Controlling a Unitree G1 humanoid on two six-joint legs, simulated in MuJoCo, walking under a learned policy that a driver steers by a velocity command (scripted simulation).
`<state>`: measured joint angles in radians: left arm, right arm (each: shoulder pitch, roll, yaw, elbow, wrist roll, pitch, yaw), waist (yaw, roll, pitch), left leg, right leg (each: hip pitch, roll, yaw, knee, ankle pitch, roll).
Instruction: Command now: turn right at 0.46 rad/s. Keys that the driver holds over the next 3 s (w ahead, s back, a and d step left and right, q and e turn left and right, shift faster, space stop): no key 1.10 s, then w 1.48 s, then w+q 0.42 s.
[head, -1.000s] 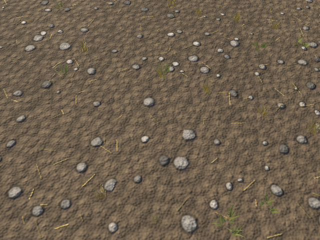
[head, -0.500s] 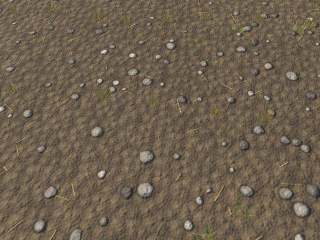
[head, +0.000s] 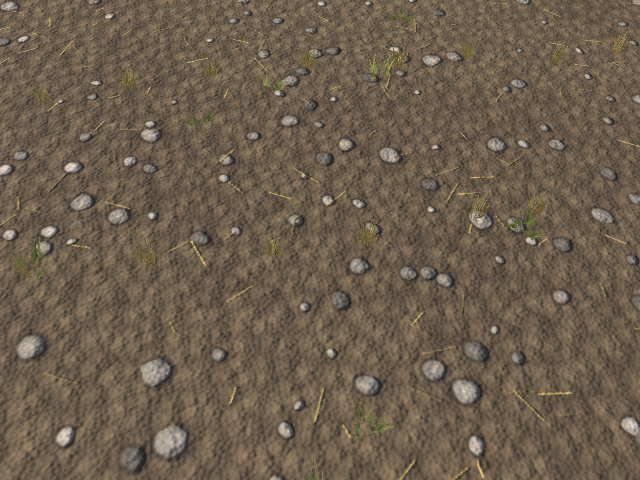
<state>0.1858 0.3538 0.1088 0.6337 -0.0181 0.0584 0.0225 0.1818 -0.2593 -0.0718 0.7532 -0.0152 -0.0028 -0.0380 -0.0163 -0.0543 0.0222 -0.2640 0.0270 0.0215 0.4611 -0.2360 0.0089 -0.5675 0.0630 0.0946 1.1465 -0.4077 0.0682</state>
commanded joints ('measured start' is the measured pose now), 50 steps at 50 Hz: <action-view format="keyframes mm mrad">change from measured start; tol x16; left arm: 1 -59 25 0 -100 -3 -12 -1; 50 22 -16 -40 248 23 -57 16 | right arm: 1 1 -158 -34 -64 0 -1 -13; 50 19 -84 26 159 10 -16 8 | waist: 1 -21 216 -67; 10 20 208 -93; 13 22 -181 -164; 26 60 147 -46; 50 10 53 -2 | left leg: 1 198 219 -169 -128 372 206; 9 117 227 -120 -40 397 181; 13 -164 51 -24 265 -354 -76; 21 -40 40 -33 218 -155 -97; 25 148 90 -91 -38 307 -43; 28 7 66 -80 -44 38 4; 50 48 20 -44 -40 74 -3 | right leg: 1 -93 -35 -25 -67 8 32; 8 239 -44 -123 -558 63 -17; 10 428 -42 -115 -832 299 -71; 12 649 -358 216 -736 868 -202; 15 459 -318 190 -805 579 -296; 22 390 -243 95 -756 582 -253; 26 337 -100 3 -750 163 -114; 50 371 -90 -34 -708 296 -67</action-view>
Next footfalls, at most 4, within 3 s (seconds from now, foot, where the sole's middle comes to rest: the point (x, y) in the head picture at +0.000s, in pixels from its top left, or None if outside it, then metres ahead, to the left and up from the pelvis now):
0.22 right None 0.02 -0.15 -0.78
0.48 left None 0.04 0.11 -0.78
1.76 left None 0.41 0.07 -0.78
2.34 right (385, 372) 0.71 -0.18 -0.78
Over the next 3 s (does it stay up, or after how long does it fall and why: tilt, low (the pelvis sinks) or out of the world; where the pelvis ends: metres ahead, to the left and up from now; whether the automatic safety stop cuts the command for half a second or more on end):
stays up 0.92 -0.03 -0.01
